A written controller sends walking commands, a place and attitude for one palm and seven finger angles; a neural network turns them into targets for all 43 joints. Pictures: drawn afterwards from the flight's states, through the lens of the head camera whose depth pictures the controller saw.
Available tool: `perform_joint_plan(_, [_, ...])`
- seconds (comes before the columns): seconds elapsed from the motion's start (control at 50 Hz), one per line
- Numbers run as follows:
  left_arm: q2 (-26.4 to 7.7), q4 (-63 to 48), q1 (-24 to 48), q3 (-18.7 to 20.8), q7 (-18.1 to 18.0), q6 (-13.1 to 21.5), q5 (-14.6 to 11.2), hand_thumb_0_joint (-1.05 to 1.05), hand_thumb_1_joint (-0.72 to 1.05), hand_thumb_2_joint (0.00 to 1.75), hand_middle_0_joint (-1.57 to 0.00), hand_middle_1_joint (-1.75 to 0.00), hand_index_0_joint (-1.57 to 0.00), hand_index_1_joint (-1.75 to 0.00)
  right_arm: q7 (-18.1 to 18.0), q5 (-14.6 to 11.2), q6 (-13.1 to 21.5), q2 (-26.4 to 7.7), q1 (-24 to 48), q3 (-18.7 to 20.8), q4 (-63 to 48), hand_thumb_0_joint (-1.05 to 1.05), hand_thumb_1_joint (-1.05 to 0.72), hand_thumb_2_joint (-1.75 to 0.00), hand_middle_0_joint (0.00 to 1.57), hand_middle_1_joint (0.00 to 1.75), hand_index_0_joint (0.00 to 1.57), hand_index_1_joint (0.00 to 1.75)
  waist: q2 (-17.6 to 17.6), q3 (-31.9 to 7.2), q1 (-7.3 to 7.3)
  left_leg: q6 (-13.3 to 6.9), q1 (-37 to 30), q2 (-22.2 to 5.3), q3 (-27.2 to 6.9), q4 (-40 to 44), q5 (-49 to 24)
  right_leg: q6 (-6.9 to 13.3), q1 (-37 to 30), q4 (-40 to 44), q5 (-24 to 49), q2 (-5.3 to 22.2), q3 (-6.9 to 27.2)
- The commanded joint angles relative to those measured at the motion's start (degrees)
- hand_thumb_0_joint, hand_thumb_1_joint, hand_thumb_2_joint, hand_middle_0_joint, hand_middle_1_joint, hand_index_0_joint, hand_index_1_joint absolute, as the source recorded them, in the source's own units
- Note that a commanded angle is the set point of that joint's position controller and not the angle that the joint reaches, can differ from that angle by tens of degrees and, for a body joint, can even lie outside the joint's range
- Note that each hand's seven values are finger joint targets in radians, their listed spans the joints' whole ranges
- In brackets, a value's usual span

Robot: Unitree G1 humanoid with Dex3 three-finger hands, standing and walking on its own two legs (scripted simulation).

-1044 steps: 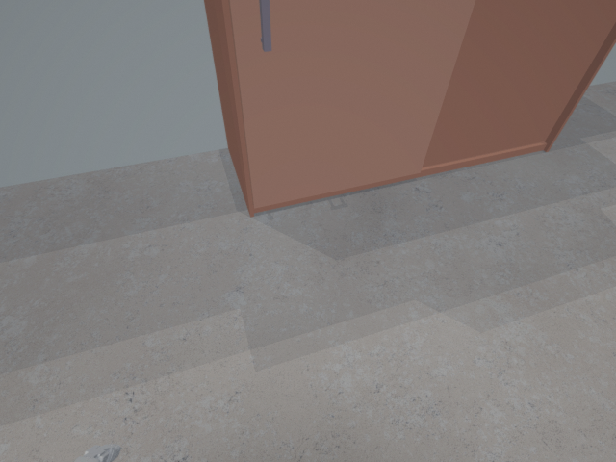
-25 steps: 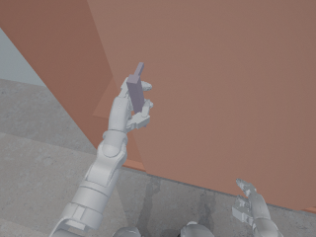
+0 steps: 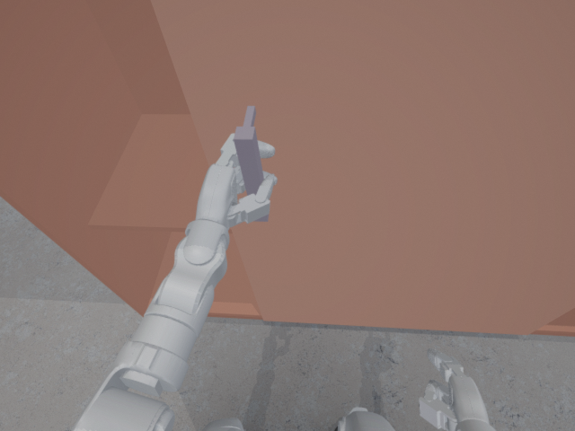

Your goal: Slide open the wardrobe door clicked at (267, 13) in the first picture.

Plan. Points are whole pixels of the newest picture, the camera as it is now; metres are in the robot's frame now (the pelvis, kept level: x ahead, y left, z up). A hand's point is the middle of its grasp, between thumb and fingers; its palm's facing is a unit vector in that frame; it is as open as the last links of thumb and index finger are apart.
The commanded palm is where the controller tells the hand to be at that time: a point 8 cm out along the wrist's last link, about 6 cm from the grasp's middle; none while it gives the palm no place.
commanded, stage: step sideways, sliding the door along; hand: left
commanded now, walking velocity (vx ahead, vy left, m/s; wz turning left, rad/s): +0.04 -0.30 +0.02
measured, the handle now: (256, 168) +0.44 +0.10 +0.09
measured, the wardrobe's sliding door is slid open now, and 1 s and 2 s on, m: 0.42 0.55 0.55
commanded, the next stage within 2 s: stop walking and hold the door there in 0.78 s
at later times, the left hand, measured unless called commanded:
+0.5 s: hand (363, 200) +0.39 -0.06 +0.10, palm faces -0.05 -0.99 -0.13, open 6.3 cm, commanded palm +0.37 -0.04 +0.10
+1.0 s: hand (372, 194) +0.40 -0.07 +0.10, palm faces +0.34 -0.92 -0.19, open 6.2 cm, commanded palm +0.36 -0.03 +0.09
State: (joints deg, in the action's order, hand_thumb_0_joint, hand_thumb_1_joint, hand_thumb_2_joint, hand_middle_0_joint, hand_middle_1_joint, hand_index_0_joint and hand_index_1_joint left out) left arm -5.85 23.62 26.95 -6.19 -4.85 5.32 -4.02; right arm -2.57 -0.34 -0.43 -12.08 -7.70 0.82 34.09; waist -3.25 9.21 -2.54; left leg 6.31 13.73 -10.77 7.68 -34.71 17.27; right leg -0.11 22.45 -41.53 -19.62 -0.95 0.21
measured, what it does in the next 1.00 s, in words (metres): steps to the right: right foot, then left foot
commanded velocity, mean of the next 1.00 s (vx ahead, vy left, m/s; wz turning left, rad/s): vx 0.06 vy -0.20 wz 0.04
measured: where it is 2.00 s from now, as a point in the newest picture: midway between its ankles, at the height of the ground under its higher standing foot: outside the picture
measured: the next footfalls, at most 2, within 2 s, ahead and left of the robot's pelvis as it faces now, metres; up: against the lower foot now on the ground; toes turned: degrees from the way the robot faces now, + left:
right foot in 0.02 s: +0.10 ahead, -0.11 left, +0.00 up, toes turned -1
left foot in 0.28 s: +0.00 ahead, +0.04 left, +0.00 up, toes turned +8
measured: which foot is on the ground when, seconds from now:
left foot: down 0.00-0.04, up 0.06-0.26, down 0.28-0.54, up 0.56-0.66, down 0.68-0.92, up 0.94-1.00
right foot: up 0.00-0.00, down 0.02-0.28, up 0.30-0.50, down 0.52-0.68, up 0.70-0.88, down 0.90-1.00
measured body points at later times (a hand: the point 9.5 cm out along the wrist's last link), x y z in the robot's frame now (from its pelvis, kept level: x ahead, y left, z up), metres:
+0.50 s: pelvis -0.03 -0.15 +0.01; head +0.02 -0.16 +0.45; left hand +0.38 +0.00 +0.11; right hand +0.07 -0.39 -0.13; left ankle -0.04 +0.04 -0.72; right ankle +0.02 -0.32 -0.71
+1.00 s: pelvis +0.00 -0.32 +0.00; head +0.07 -0.32 +0.44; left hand +0.38 -0.02 +0.11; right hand +0.21 -0.53 -0.12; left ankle -0.04 -0.14 -0.68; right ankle +0.05 -0.44 -0.72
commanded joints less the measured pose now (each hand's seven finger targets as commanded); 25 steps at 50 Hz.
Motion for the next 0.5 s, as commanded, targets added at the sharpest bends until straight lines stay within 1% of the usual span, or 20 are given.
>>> perform_joint_plan(0.0, [-3.7, -16.7, 26.9, -1.8, 2.0, 4.8, 3.2, 0.0, 0.9, 0.9, -0.45, -1.4, -0.45, -1.4, -1.4, -2.2, 2.2, -5.7, 3.7, 1.9, -7.4, 0.0, -0.9, -0.9, 0.2, 0.3, 0.2, 0.3, 12.8, -26.8, 3.4, -3.3, 0.5, 0.3, 1.9, -10.2, -4.5, 4.2, -19.0, 17.6, 30.0, 10.1, 6.2])
perform_joint_plan(0.02, [-3.9, -14.5, 23.5, -1.1, 1.8, 4.1, 2.5, 0.0, 0.9, 0.9, -0.45, -1.4, -0.45, -1.4, -2.0, -1.8, 2.6, -5.1, 4.7, 1.9, -7.5, 0.0, -0.9, -0.9, 0.2, 0.3, 0.2, 0.3, 19.7, -27.2, 1.84, -2.4, 6.8, 6.4, 0.3, -17.9, 15.1, 8.5, -18.8, 18.2, 35.3, 14.4, 11.3])
perform_joint_plan(0.04, [-8.0, -11.1, 20.7, 3.7, 1.3, 3.6, 2.4, 0.0, 0.9, 0.9, -0.45, -1.4, -0.45, -1.4, -2.8, -1.1, 2.9, -6.6, 3.6, 2.9, -5.6, 0.0, -0.9, -0.9, 0.2, 0.3, 0.2, 0.3, 20.2, -28.2, 0.27, -3.1, 8.3, 7.4, -3.5, -26.4, 19.3, 10.2, -17.8, 19.0, 32.5, 15.1, 14.8])
perform_joint_plan(0.06, [-7.2, -13.5, 23.8, 2.7, 1.4, 3.8, 2.2, 0.0, 0.9, 0.9, -0.45, -1.4, -0.45, -1.4, -3.2, -0.4, 3.7, -5.9, 3.2, 2.6, -4.2, 0.0, -0.9, -0.9, 0.2, 0.3, 0.2, 0.3, 18.3, -27.8, 0.92, -3.0, 10.1, 7.2, -5.2, -29.7, 19.6, 12.0, -18.2, 18.3, 32.3, 15.7, 16.7])
perform_joint_plan(0.08, [-4.6, -15.0, 27.2, 0.8, 1.4, 4.5, 1.9, 0.0, 0.9, 0.9, -0.45, -1.4, -0.45, -1.4, -3.1, 0.0, 4.3, -4.8, 3.1, 1.7, -3.2, 0.0, -0.9, -0.9, 0.2, 0.3, 0.2, 0.3, 15.3, -27.7, 1.79, -2.8, 11.0, 7.1, -5.4, -28.9, 17.4, 12.8, -20.5, 17.4, 34.2, 14.7, 14.7])
perform_joint_plan(0.1, [-5.2, -15.2, 29.3, 1.4, 0.9, 4.8, 1.9, 0.0, 0.9, 0.9, -0.45, -1.4, -0.45, -1.4, -3.0, 0.1, 4.7, -5.2, 3.3, 1.7, -2.0, 0.0, -0.9, -0.9, 0.2, 0.3, 0.2, 0.3, 11.8, -28.3, 2.09, -2.8, 10.4, 6.9, -4.6, -24.7, 16.6, 13.2, -22.0, 16.8, 36.9, 14.4, 13.5])
perform_joint_plan(0.16, [-6.1, -10.3, 29.5, 2.8, 0.9, 5.5, 1.8, 0.0, 0.9, 0.9, -0.45, -1.4, -0.45, -1.4, -3.2, 0.4, 4.4, -6.3, 0.9, 2.0, -1.1, 0.0, -0.9, -0.9, 0.2, 0.3, 0.2, 0.3, 14.4, -30.1, 1.69, -3.4, 6.6, 8.4, -1.7, -13.2, 14.6, 11.8, -23.5, 18.4, 31.5, 12.2, 12.2])
perform_joint_plan(0.2, [-6.3, -8.5, 31.3, 2.5, 1.4, 5.9, 1.5, 0.0, 0.9, 0.9, -0.45, -1.4, -0.45, -1.4, -3.3, 0.0, 4.6, -7.1, -0.8, 2.1, -0.7, 0.0, -0.9, -0.9, 0.2, 0.3, 0.2, 0.3, 13.1, -30.1, 2.43, -4.4, 2.0, 7.6, -1.8, -3.1, 12.0, 10.6, -20.6, 18.4, 27.0, 10.8, 11.6])
perform_joint_plan(0.22, [-6.4, -8.1, 32.9, 2.4, 1.7, 6.5, 1.4, 0.0, 0.9, 0.9, -0.45, -1.4, -0.45, -1.4, -3.4, -0.1, 4.7, -7.5, -2.9, 2.1, -0.6, 0.0, -0.9, -0.9, 0.2, 0.3, 0.2, 0.3, 10.8, -30.6, 3.37, -5.7, -4.8, 6.6, -1.8, 5.0, 9.0, 8.4, -16.0, 15.7, 24.7, 9.0, 10.7])
perform_joint_plan(0.24, [-6.2, -7.5, 35.1, 1.5, 2.2, 7.0, 1.1, 0.0, 0.9, 0.9, -0.45, -1.4, -0.45, -1.4, -3.5, 0.0, 4.9, -7.6, -3.8, 2.1, -0.3, 0.0, -0.9, -0.9, 0.2, 0.3, 0.2, 0.3, 6.0, -29.6, 5.13, -7.7, -15.9, 2.1, -4.5, 14.1, 1.6, 4.1, -5.1, 10.2, 17.5, 6.7, 8.0])
perform_joint_plan(0.26, [-4.4, -6.3, 36.4, 0.1, 2.9, 7.3, 0.3, 0.0, 0.9, 0.9, -0.45, -1.4, -0.45, -1.4, -3.3, 0.5, 5.0, -10.4, -2.3, 2.9, -1.8, 0.0, -0.9, -0.9, 0.2, 0.3, 0.2, 0.3, -12.1, -25.9, 4.93, -15.2, -22.3, -14.7, -24.9, 18.2, -7.6, -2.2, 10.9, -3.5, 4.1, -0.2, 2.1])
perform_joint_plan(0.28, [-4.4, -3.2, 36.0, 0.1, 3.2, 6.5, -0.2, 0.0, 0.9, 0.9, -0.45, -1.4, -0.45, -1.4, -2.5, 0.1, 5.1, -9.2, 1.0, 2.3, -2.7, 0.0, -0.9, -0.9, 0.2, 0.3, 0.2, 0.3, -12.4, -22.3, 2.14, -21.6, -19.7, -26.5, -35.0, 19.3, -21.8, -2.7, 15.9, -21.8, -3.7, 0.5, 6.4])
perform_joint_plan(0.3, [-6.1, -3.1, 34.1, 2.5, 3.9, 5.6, 0.1, 0.0, 0.9, 0.9, -0.45, -1.4, -0.45, -1.4, -1.3, -0.2, 3.9, -9.0, 3.9, 2.2, -2.6, 0.0, -0.9, -0.9, 0.2, 0.3, 0.2, 0.3, -4.9, -24.6, 0.3, -20.0, -14.7, -24.7, -31.1, 19.5, -13.5, 0.1, 12.6, -28.3, -4.1, 2.9, 10.7])
perform_joint_plan(0.32, [-2.1, -5.2, 37.9, -1.1, 4.5, 5.3, -0.3, 0.0, 0.9, 0.9, -0.45, -1.4, -0.45, -1.4, -1.5, -0.1, 3.1, -8.1, 4.0, 1.8, -2.0, 0.0, -0.9, -0.9, 0.2, 0.3, 0.2, 0.3, -4.5, -20.2, 1.38, -19.8, -12.7, -23.3, -27.3, 17.5, -14.9, 0.6, 15.1, -26.8, -3.2, 4.9, 9.6])
perform_joint_plan(0.34, [-3.2, -4.7, 39.0, 0.0, 4.2, 5.2, -0.1, 0.0, 0.9, 0.9, -0.45, -1.4, -0.45, -1.4, -1.9, -0.2, 2.8, -8.6, 2.3, 1.9, -0.8, 0.0, -0.9, -0.9, 0.2, 0.3, 0.2, 0.3, -4.7, -18.1, 1.5, -18.5, -15.5, -21.7, -22.3, 15.4, -20.4, 0.5, 16.7, -21.6, -2.8, 6.5, 8.7])
perform_joint_plan(0.36, [-5.6, -2.3, 37.5, 2.4, 3.6, 4.8, 0.3, 0.0, 0.9, 0.9, -0.45, -1.4, -0.45, -1.4, -2.3, -0.5, 2.2, -9.9, 0.3, 2.4, -0.4, 0.0, -0.9, -0.9, 0.2, 0.3, 0.2, 0.3, -3.6, -18.5, 1.52, -16.8, -15.5, -19.4, -17.9, 13.3, -24.1, 0.4, 13.3, -14.8, -2.1, 6.6, 6.2])
perform_joint_plan(0.4, [-3.7, -3.0, 37.9, 0.7, 3.7, 4.5, 0.4, 0.0, 0.9, 0.9, -0.45, -1.4, -0.45, -1.4, -2.7, -1.0, 1.9, -10.5, -0.9, 2.5, -1.2, 0.0, -0.9, -0.9, 0.2, 0.3, 0.2, 0.3, -3.2, -20.7, 2.52, -12.8, -13.9, -13.6, -7.7, 9.7, -28.6, -0.1, 1.6, 0.1, -1.1, 3.9, -1.5])
perform_joint_plan(0.44, [-0.4, -5.0, 39.7, -1.8, 4.0, 4.9, 0.0, 0.0, 0.9, 0.9, -0.45, -1.4, -0.45, -1.4, -2.4, -2.0, 2.5, -9.7, -1.4, 2.4, -2.1, 0.0, -0.9, -0.9, 0.2, 0.3, 0.2, 0.3, -7.4, -24.7, 3.66, -8.9, -15.4, -8.9, -2.1, 4.5, -28.9, -0.3, -7.1, 11.5, 3.5, 0.8, -7.4])
perform_joint_plan(0.46, [-0.9, -4.8, 38.6, -1.7, 3.8, 4.8, 0.2, 0.0, 0.9, 0.9, -0.45, -1.4, -0.45, -1.4, -2.2, -2.4, 2.6, -10.0, -2.0, 2.6, -2.1, 0.0, -0.9, -0.9, 0.2, 0.3, 0.2, 0.3, -7.1, -25.9, 3.99, -7.1, -13.2, -6.0, -0.2, 1.4, -26.8, -0.1, -12.5, 15.7, 9.1, 0.1, -8.7])
perform_joint_plan(0.48, [-2.1, -6.6, 38.3, -1.6, 3.4, 4.9, 0.6, 0.0, 0.9, 0.9, -0.45, -1.4, -0.45, -1.4, -2.1, -2.9, 2.7, -8.8, -1.7, 2.5, -2.3, 0.0, -0.9, -0.9, 0.2, 0.3, 0.2, 0.3, -0.5, -28.2, 3.95, -5.5, -7.2, -2.2, 2.0, -6.0, -21.8, 2.0, -20.4, 18.7, 15.7, 3.6, -5.6])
